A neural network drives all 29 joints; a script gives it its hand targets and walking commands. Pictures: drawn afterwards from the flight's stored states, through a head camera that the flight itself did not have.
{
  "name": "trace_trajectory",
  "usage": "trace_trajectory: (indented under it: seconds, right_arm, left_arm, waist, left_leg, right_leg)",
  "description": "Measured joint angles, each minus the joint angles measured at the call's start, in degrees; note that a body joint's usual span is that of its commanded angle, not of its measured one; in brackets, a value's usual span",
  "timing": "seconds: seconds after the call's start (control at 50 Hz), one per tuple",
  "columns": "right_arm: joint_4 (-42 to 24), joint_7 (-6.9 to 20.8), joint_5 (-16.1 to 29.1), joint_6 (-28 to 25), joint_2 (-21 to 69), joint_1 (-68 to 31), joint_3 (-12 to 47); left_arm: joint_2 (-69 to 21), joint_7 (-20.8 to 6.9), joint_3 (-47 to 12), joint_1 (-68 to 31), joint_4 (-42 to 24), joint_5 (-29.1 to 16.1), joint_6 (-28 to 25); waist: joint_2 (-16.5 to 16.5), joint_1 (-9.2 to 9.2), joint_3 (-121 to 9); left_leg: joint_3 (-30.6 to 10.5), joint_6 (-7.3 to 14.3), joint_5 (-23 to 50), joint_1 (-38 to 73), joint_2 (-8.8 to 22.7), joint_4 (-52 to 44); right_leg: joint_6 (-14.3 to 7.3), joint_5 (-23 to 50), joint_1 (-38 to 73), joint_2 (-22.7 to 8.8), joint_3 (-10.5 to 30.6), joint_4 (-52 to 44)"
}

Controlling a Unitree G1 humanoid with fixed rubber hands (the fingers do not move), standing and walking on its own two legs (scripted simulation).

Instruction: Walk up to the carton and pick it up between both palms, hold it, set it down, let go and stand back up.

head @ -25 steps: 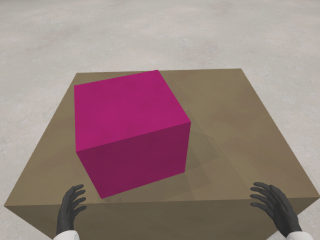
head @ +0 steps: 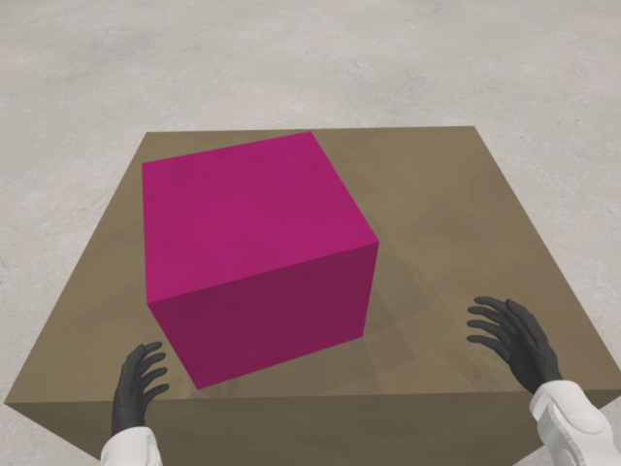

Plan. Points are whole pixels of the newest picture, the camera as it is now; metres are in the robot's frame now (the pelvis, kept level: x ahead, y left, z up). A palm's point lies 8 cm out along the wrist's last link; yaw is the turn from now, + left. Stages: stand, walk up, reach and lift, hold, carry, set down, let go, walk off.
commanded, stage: reach and lift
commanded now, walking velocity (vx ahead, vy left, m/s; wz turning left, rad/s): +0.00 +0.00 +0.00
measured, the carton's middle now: (257, 254) +0.45 +0.10 +0.00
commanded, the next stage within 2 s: none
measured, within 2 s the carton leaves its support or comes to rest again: neither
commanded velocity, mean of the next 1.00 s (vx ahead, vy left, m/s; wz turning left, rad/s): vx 0.00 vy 0.00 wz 0.00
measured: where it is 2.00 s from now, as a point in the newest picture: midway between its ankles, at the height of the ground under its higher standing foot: outside the picture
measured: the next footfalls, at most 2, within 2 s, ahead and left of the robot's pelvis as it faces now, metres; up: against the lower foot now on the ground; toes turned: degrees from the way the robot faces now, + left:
none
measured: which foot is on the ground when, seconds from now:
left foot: down 0.00-1.00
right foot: down 0.00-1.00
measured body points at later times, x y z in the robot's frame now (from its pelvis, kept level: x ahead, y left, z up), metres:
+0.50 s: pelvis +0.00 +0.00 +0.00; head +0.01 +0.00 +0.45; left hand +0.26 +0.22 +0.03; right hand +0.33 -0.24 +0.08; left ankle +0.02 +0.18 -0.73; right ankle +0.00 -0.08 -0.73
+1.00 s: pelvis +0.00 +0.01 +0.01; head +0.03 +0.00 +0.46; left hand +0.33 +0.24 +0.08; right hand +0.40 -0.22 +0.11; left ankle +0.02 +0.18 -0.73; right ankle +0.00 -0.08 -0.73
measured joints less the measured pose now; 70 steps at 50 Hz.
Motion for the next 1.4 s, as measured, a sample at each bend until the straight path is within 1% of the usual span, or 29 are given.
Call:
trace_trajectory:
  seconds: [0.1, 0.24, 0.38, 0.54, 0.68, 0.76, 0.84, 0.94, 1.06, 1.12, 1.24, 1.32, 1.4]
  right_arm:
    - [0.0, -0.08, 0.51, 0.92, -0.11, -1.78, -0.01]
    - [0.01, -1.07, 1.86, 2.07, -0.94, -4.74, 0.31]
    - [0.01, -2.07, 3.11, 4.54, -1.41, -9.77, 0.79]
    - [0.17, -2.13, 3.2, 10.34, -1.83, -17.2, 0.9]
    - [5.36, -2.14, 3.2, 17.21, -2.38, -25.23, 0.91]
    - [5.9, -2.13, 3.1, 20.71, -2.59, -28.23, 0.91]
    - [6.05, -2.13, 2.73, 22.96, -2.61, -30.58, 0.9]
    - [6.15, -2.44, 2.5, 24.07, -2.61, -32.6, 0.9]
    - [6.15, -3.64, 2.42, 24.96, -2.82, -34.95, 0.91]
    - [6.14, -4.2, 2.42, 25.23, -2.97, -36.61, 0.96]
    - [6.21, -4.34, 2.42, 25.95, -3.69, -40.24, 0.97]
    - [9.51, -4.37, 2.41, 27.08, -4.14, -44.1, 0.96]
    - [13.33, -4.36, 2.42, 28.06, -5.2, -47.68, 0.96]
  left_arm:
    - [0.0, 0.0, 0.0, -0.35, -1.71, -0.01, 1.71]
    - [0.01, 0.01, 0.0, -2.83, -3.34, -0.02, 4.28]
    - [0.26, 0.03, 0.0, -6.15, -4.17, -0.03, 7.96]
    - [0.99, 0.42, 0.61, -12.36, -4.15, -0.03, 14.72]
    - [1.58, 1.61, 2.16, -19.71, -4.15, -0.22, 21.66]
    - [2.89, 1.77, 2.78, -23.37, -4.17, -1.72, 24.7]
    - [4.19, 1.77, 3.01, -26.43, -4.17, -2.1, 27.21]
    - [4.44, 1.35, 3.69, -29.28, -4.17, -2.24, 28.99]
    - [4.67, 0.25, 4.43, -31.14, -4.17, -2.24, 31.3]
    - [4.86, 0.09, 4.81, -31.96, -4.18, -2.23, 32.13]
    - [5.1, 0.08, 4.98, -34.22, -4.18, -2.23, 33.28]
    - [5.52, 0.23, 5.11, -36.46, -4.18, -2.23, 34.52]
    - [5.6, 0.69, 5.12, -39.81, -4.17, -2.22, 34.65]
  waist:
    - [0.0, 0.0, 0.0]
    - [0.0, 0.0, 0.0]
    - [0.0, 0.0, 0.0]
    - [0.0, 0.0, -0.01]
    - [0.0, 0.18, 0.08]
    - [0.0, 0.36, 0.29]
    - [0.0, 0.6, 0.46]
    - [0.0, 1.2, 0.82]
    - [0.0, 1.73, 0.9]
    - [0.0, 1.78, 0.91]
    - [0.0, 1.81, 0.93]
    - [0.0, 1.93, 0.94]
    - [0.0, 2.79, 0.95]
  left_leg:
    - [0.02, -0.02, 0.02, -0.02, 0.0, -0.71]
    - [0.03, -0.07, 0.33, -0.08, 0.0, -1.63]
    - [0.03, -0.07, 1.01, -0.15, 0.0, -2.32]
    - [0.03, -0.07, 2.33, -0.09, 0.0, -3.29]
    - [0.02, -0.03, 2.85, -0.06, 0.0, -3.35]
    - [0.03, 0.05, 2.9, -0.35, 0.0, -3.35]
    - [0.02, 0.05, 2.9, -0.86, 0.0, -3.52]
    - [0.03, 0.05, 2.91, -1.08, 0.0, -4.1]
    - [0.03, 0.05, 2.92, -1.41, 0.0, -4.77]
    - [0.03, 0.05, 2.93, -1.76, 0.0, -4.9]
    - [0.01, 0.06, 3.06, -2.67, 0.0, -4.92]
    - [0.0, 0.11, 3.37, -3.57, 0.0, -4.92]
    - [-0.01, 0.16, 3.86, -4.97, 0.0, -4.92]
  right_leg:
    - [0.0, 0.08, 0.0, 0.01, 0.0, -0.75]
    - [0.0, 0.48, 0.0, 0.02, 0.0, -1.79]
    - [0.03, 1.28, 0.0, 0.03, 0.0, -2.67]
    - [0.03, 2.54, 0.0, 0.05, 0.0, -3.54]
    - [0.03, 3.02, 0.0, 0.05, 0.0, -3.57]
    - [0.04, 3.05, -0.28, 0.06, 0.0, -3.58]
    - [0.07, 3.08, -0.79, 0.06, 0.0, -3.76]
    - [0.13, 3.15, -0.96, 0.07, 0.0, -4.42]
    - [0.2, 3.24, -1.21, 0.08, 0.0, -5.24]
    - [0.27, 3.35, -1.48, 0.08, 0.0, -5.54]
    - [0.42, 3.77, -2.15, 0.08, 0.0, -6.07]
    - [0.47, 4.22, -2.94, 0.08, 0.0, -6.33]
    - [0.5, 4.77, -4.29, 0.09, 0.0, -6.44]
